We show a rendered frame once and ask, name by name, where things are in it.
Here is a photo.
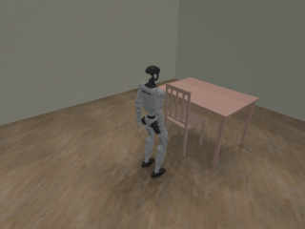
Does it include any right robot thigh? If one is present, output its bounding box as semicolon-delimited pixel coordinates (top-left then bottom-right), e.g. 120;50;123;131
152;122;168;154

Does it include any left robot forearm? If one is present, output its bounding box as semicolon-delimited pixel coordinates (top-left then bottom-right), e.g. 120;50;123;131
134;102;142;118

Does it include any robot left upper arm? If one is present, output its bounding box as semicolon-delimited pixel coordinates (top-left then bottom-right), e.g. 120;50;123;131
135;82;146;105

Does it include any right robot hand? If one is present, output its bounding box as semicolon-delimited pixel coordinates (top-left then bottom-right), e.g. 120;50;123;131
160;132;169;146

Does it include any robot right upper arm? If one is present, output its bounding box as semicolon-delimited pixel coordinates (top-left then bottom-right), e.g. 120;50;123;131
154;88;166;115

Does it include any table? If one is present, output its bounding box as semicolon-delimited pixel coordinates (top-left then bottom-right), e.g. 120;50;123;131
158;77;259;166

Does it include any left robot hand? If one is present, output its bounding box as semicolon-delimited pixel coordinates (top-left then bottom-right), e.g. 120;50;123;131
135;116;144;129

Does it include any right robot forearm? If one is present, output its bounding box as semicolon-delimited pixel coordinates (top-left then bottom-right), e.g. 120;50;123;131
156;110;166;134

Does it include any chair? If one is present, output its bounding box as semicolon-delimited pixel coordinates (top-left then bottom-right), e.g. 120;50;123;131
164;83;206;156

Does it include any right robot shin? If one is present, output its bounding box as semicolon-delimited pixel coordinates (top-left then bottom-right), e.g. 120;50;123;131
154;148;167;173

